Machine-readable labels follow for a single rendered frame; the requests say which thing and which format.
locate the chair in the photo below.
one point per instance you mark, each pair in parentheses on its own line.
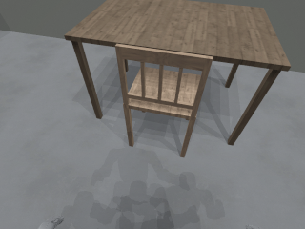
(160,91)

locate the table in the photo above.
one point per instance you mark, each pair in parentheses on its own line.
(240,35)

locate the left robot hand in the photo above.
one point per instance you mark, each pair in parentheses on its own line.
(51,222)

